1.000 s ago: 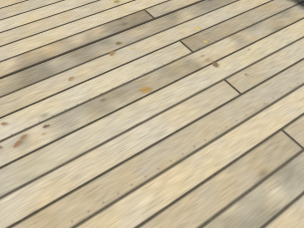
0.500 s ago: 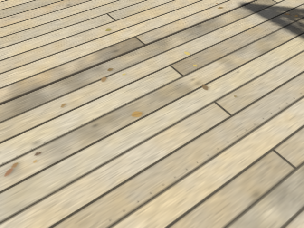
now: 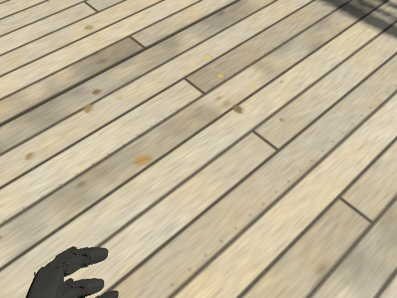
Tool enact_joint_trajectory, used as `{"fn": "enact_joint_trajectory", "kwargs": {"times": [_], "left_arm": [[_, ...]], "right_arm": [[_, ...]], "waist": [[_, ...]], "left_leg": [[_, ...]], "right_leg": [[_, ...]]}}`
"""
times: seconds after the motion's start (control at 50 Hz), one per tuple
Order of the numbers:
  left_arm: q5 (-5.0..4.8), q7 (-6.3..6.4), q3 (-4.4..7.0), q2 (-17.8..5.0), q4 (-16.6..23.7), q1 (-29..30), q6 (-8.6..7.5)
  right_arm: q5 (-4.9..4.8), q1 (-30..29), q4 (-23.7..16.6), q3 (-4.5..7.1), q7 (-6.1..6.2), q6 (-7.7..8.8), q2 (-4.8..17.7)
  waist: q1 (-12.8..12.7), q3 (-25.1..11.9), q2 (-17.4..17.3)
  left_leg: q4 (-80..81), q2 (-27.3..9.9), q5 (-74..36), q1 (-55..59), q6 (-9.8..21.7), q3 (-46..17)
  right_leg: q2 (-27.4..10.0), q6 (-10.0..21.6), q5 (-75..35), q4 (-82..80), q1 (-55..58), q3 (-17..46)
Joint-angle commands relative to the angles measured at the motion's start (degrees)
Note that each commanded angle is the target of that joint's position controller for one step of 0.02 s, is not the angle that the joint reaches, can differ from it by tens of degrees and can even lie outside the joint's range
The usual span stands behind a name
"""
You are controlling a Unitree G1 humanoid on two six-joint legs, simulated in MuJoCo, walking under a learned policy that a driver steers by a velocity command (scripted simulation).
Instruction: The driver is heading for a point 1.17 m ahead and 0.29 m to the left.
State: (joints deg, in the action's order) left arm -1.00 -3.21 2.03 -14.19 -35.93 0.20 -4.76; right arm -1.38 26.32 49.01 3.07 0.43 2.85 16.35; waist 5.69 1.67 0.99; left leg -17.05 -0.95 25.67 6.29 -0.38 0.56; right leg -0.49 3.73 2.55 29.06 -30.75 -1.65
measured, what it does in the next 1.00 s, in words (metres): walks ahead, turning left: right foot, then left foot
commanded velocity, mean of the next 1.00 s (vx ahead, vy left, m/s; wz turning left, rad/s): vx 0.49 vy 0.00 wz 0.38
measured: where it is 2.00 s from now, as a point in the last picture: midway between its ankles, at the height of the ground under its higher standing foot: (138, 217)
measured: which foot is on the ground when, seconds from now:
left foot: down 0.00-0.02, up 0.04-0.54, down 0.56-1.00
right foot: up 0.00-0.00, down 0.02-0.58, up 0.60-1.00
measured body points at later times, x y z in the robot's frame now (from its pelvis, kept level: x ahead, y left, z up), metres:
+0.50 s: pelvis +0.27 +0.01 +0.01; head +0.30 +0.02 +0.46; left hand +0.26 +0.29 -0.12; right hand +0.51 -0.19 -0.08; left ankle +0.42 +0.16 -0.69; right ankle +0.14 -0.11 -0.72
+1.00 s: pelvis +0.55 +0.09 +0.02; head +0.58 +0.11 +0.46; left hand +0.67 +0.40 -0.07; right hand +0.73 -0.15 -0.09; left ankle +0.42 +0.14 -0.72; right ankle +0.77 +0.03 -0.70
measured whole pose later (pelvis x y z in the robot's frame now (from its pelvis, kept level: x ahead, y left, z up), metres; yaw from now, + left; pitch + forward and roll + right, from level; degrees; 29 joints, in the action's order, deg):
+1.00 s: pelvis +0.55 +0.09 +0.02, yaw +25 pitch +2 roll +0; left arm 0.1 -1.7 1.7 -15.9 -40.3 -2.4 -5.9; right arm -1.0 20.0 40.7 3.5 0.4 2.6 16.7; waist 4.5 0.9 2.4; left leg -23.0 6.1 20.1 -4.3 4.1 -9.2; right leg -1.7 -1.7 -2.2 30.1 -32.4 3.3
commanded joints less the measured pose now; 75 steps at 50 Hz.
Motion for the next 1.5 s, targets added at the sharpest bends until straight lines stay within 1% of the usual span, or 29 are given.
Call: {"fn": "enact_joint_trajectory", "kwargs": {"times": [0.02, 0.04, 0.06, 0.08, 0.12, 0.24, 0.36, 0.46, 0.52, 0.56, 0.58, 0.6, 0.62, 0.64, 0.66, 0.7, 0.78, 0.9, 1.0, 1.04, 1.06, 1.08, 1.1, 1.12, 1.16, 1.18, 1.28, 1.44, 1.5], "left_arm": [[0.61, 1.58, 5.28, -13.9, -2.0, -23.4, -0.06], [1.05, 1.20, 5.72, -18.3, -3.1, -25.3, -0.25], [0.57, 1.39, 4.39, -12.0, -2.9, -25.0, -0.09], [0.43, 1.76, 3.57, -10.2, -2.8, -20.6, 0.00], [1.08, 1.78, 2.67, -7.4, -2.5, -13.9, -0.10], [1.78, 2.11, 3.06, -7.3, -5.9, -12.2, -2.50], [1.42, 3.11, 3.29, -9.5, -8.1, -14.6, -1.99], [0.31, 3.46, 3.99, -11.5, -10.5, -18.9, 0.27], [-0.09, 4.18, 4.64, -13.8, -9.9, -17.4, 1.65], [-0.05, 4.86, 4.29, -13.5, -9.2, -16.2, 2.30], [1.48, 4.83, 2.73, -8.8, -7.2, -18.6, 1.57], [1.76, 3.85, 0.99, -4.8, -4.9, -20.5, -0.58], [-0.09, 2.78, 2.29, -10.3, -4.0, -14.7, -2.43], [-1.34, 2.41, 2.11, -10.4, -2.6, -11.1, -3.32], [-0.34, 2.81, 1.85, -9.3, -2.6, -10.4, -3.63], [1.28, 3.15, 2.57, -10.1, -3.0, -11.5, -2.50], [2.15, 3.51, 1.94, -7.6, -2.4, -9.9, -0.64], [1.17, 2.23, 0.67, -5.5, -0.4, 1.1, -1.49], [0.84, 1.24, 1.79, -8.5, 0.7, 1.9, -2.54], [1.13, 1.53, 2.96, -10.1, -1.2, -5.6, -2.92], [2.25, 1.83, 3.77, -12.5, -2.2, -13.0, -3.22], [3.52, 2.04, 5.05, -17.3, -3.3, -20.2, -2.94], [1.84, 1.40, 4.54, -14.2, -5.1, -23.0, -2.32], [0.65, 1.50, 3.37, -10.6, -4.3, -20.2, -1.94], [1.31, 1.62, 1.92, -7.2, -3.4, -13.0, -1.11], [1.48, 1.62, 1.37, -6.1, -3.5, -11.5, -1.19], [1.84, 2.27, 1.56, -8.1, -6.4, -8.2, -0.52], [0.37, 2.61, 0.94, -7.8, -10.0, -9.3, 1.86], [2.27, 2.41, -0.33, -3.9, -12.1, -18.9, 1.31]], "right_arm": [[1.50, -2.8, -4.9, 1.14, 0.72, 0.25, 7.6], [1.20, 5.7, -6.0, -1.26, 0.10, 1.45, -0.5], [-0.28, 0.9, -5.1, 0.25, -0.30, 2.70, 6.2], [-1.48, -5.8, -7.4, 1.05, -0.58, 3.31, 8.8], [-0.09, -9.9, -8.1, 0.94, -0.24, 3.25, 7.4], [0.01, -9.5, -8.2, 0.86, 0.25, -0.30, 4.0], [0.32, -19.5, -11.2, 0.18, -1.47, 0.53, 2.4], [0.19, -26.4, -16.0, -0.12, -3.43, 0.46, 2.2], [0.31, -22.3, -17.0, 1.24, -4.03, 0.00, 4.7], [0.08, -6.1, -13.4, 4.37, -3.08, -0.43, 10.0], [0.07, 0.3, -12.2, 6.04, -1.75, -0.98, 15.8], [-0.03, -2.5, -14.2, 5.59, -2.01, -0.22, 17.5], [0.39, -2.2, -14.7, 4.29, -2.29, 0.20, 12.5], [0.64, -4.0, -14.4, 3.65, -2.18, 0.56, 10.3], [0.56, -7.7, -14.7, 3.33, -2.16, 0.73, 9.3], [1.31, -12.2, -16.3, 2.42, -1.76, 0.87, 6.9], [0.86, -11.3, -15.2, 2.93, -0.55, 1.17, 8.8], [0.42, -6.3, -12.1, 2.84, 0.29, 0.57, 9.1], [0.50, -4.4, -9.9, 2.84, 0.27, 0.01, 9.0], [0.56, -5.9, -10.1, 2.59, 0.24, -0.37, 8.3], [1.09, -6.8, -11.1, 1.71, 0.26, -0.36, 6.2], [0.62, -0.3, -11.5, 0.67, 0.50, 0.14, 3.4], [0.75, 2.0, -10.8, 0.46, 0.61, 0.55, 4.2], [0.13, -2.0, -10.9, 1.62, 0.59, 0.44, 8.4], [1.18, -9.9, -12.8, 1.71, 0.73, -0.21, 8.3], [1.72, -10.4, -13.1, 1.87, 0.75, -0.61, 7.6], [1.71, -8.7, -11.9, 0.03, 1.17, -1.86, 1.6], [2.07, -15.0, -12.4, 0.88, 1.06, -2.49, 3.2], [2.58, -17.3, -13.4, 1.65, 1.82, -2.86, 7.5]], "waist": [[-15.2, -16.8, -2.0], [-9.7, -26.4, 15.7], [-12.9, -24.9, 11.3], [-12.3, -14.4, 8.6], [-8.4, -5.9, 1.2], [-4.6, 0.0, 2.2], [-8.3, 2.3, 0.7], [-10.7, 4.1, 0.4], [-7.0, -0.6, 3.7], [2.0, -9.4, 2.4], [2.3, -15.2, -7.7], [-2.4, -22.8, -16.3], [1.4, -22.2, -9.2], [0.6, -14.5, -6.5], [-2.4, -9.1, -0.6], [-5.9, -5.8, -2.3], [-6.5, -3.5, -2.7], [-1.3, -2.2, -5.8], [-1.7, -0.7, -7.7], [-6.0, -3.7, -8.1], [-9.5, -10.5, -5.7], [-9.3, -20.2, 6.6], [-9.5, -22.4, 15.5], [-10.0, -15.3, 8.4], [-8.0, -6.6, 1.2], [-6.3, -5.5, 1.6], [-3.6, -8.2, 5.5], [-4.8, -6.0, 3.9], [-10.3, -9.2, -9.2]], "left_leg": [[-33.2, -7.4, -42.3, -19.9, 4.9, -1.0], [-53.6, 3.9, 4.2, -41.0, 1.5, -3.3], [-59.7, 2.0, 6.4, -47.2, 1.8, -9.6], [-60.3, -0.9, 1.8, -51.1, 2.3, -7.4], [-54.6, -5.6, -6.7, -47.0, 2.2, -5.6], [-46.6, -7.3, -15.8, -44.8, -0.2, -8.0], [-27.2, -5.5, -32.3, -44.8, 0.3, -3.6], [-19.5, -4.4, -25.6, -49.5, 2.9, -0.5], [-18.9, 0.6, -16.1, -40.0, 6.0, 4.6], [-14.3, 4.8, -18.6, -16.4, 9.9, 4.6], [-13.7, -7.0, -18.5, 3.1, 15.3, -15.2], [-3.7, -18.3, -11.1, 16.0, 25.7, -47.7], [-0.7, -17.5, -8.3, 15.9, 23.0, -44.9], [-0.7, -15.4, -11.4, 8.7, 20.5, -36.0], [-0.4, -12.8, -17.5, -0.5, 18.6, -29.5], [1.8, -9.6, -26.7, -11.1, 17.5, -23.5], [3.9, -7.1, -33.7, -18.8, 17.7, -17.7], [2.5, -4.6, -24.0, -20.2, 13.0, -14.5], [-3.4, -9.4, -26.2, -10.5, 11.9, -20.4], [-10.8, -6.9, -38.4, -9.9, 10.1, -19.0], [-22.9, -3.5, -39.2, -14.1, 7.7, -16.1], [-43.9, 4.6, -23.2, -32.4, 2.4, -10.1], [-55.5, 8.3, 9.3, -42.2, 0.1, -10.8], [-60.3, 5.5, 8.0, -46.1, -0.2, -13.3], [-56.3, 1.1, 2.4, -44.9, -1.1, -8.9], [-52.0, -1.2, 0.5, -42.2, -1.1, -7.9], [-31.5, -1.8, -8.3, -29.6, -3.1, -3.9], [-8.4, -0.4, -22.9, -18.4, 0.1, -2.5], [-10.1, -9.8, -42.2, -8.0, 7.0, -11.7]], "right_leg": [[-7.9, 6.8, -0.6, 2.7, 40.5, 9.1], [-22.2, 16.6, 14.0, -4.2, 58.1, 39.2], [-21.2, 15.4, 21.3, -10.7, 55.6, 44.3], [-19.1, 12.7, 18.8, -11.8, 47.4, 34.8], [-15.1, 10.3, 7.8, -14.6, 31.0, 22.6], [-13.2, 9.7, -0.7, -22.8, 18.9, 7.6], [-11.5, 6.5, -5.4, -23.2, 23.3, -2.8], [-15.3, 5.3, -11.4, -18.4, 35.8, -5.0], [-15.4, 3.2, -37.6, -7.4, 38.5, -7.8], [-11.9, 0.1, -40.6, 15.1, 30.0, -10.4], [-7.0, -2.8, -12.5, 35.2, 10.6, -10.7], [4.8, -5.1, 30.2, 51.8, -8.1, 0.6], [1.0, -4.0, 27.7, 53.7, -14.3, 8.7], [-1.3, -2.9, 23.3, 50.7, -15.8, 7.5], [-3.8, -2.8, 19.4, 44.8, -13.7, 7.0], [-6.1, -3.8, 15.7, 38.4, -7.0, 7.0], [-5.2, -7.5, 9.9, 28.0, -5.6, 5.0], [-1.4, -7.7, -10.2, 5.4, 1.5, 3.7], [-0.9, -3.5, -1.5, -0.3, 1.0, 4.3], [0.8, -0.6, 0.0, -3.6, 11.2, 2.0], [-4.8, 2.7, -6.4, -1.4, 24.0, 6.8], [-16.9, 11.9, -9.7, -0.5, 46.1, 25.9], [-23.1, 16.1, -10.2, -7.3, 50.0, 41.4], [-22.0, 14.1, -9.3, -7.5, 44.4, 36.5], [-17.1, 11.1, -22.0, -8.1, 30.3, 22.1], [-15.1, 9.8, -26.7, -8.8, 26.1, 18.2], [-10.5, 9.4, -37.9, -11.1, 18.8, 7.7], [-9.3, 5.7, -10.7, -8.4, 18.1, 8.4], [-1.0, -1.8, 13.7, -4.5, 12.3, 3.5]]}}
Keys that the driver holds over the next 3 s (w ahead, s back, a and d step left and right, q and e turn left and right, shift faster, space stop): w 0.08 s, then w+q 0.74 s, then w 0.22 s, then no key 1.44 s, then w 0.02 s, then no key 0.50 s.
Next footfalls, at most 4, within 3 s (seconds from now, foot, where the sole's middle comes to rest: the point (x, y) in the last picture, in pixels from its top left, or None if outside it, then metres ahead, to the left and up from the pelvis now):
0.02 right None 0.18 -0.12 -0.76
0.56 left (142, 296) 0.46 0.15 -0.76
1.06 right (167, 201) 0.80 0.06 -0.76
1.46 left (98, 215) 0.76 0.31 -0.76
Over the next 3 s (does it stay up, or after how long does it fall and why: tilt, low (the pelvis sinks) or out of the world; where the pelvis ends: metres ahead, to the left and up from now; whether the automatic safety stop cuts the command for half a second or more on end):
stays up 0.75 0.17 0.02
